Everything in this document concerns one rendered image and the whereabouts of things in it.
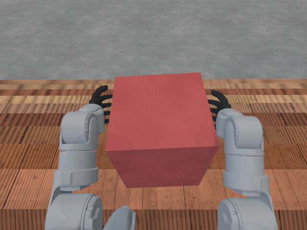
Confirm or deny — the right robot forearm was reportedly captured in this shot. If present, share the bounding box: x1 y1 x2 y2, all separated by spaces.
216 108 278 230

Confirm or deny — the robot left upper arm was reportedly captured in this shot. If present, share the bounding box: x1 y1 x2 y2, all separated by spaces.
45 194 103 230

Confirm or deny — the carton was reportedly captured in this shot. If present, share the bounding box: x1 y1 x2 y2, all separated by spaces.
105 72 220 188

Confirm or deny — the right robot hand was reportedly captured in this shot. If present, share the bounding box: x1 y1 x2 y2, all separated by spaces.
208 90 231 129

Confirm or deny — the left robot forearm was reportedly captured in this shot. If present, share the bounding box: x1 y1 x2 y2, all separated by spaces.
45 103 105 229

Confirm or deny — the robot right upper arm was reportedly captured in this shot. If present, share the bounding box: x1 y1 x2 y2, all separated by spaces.
217 197 277 230

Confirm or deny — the left robot thigh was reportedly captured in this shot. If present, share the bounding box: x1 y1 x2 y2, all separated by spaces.
103 208 136 230

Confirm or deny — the left robot hand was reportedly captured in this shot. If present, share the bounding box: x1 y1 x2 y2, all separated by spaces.
89 85 113 124

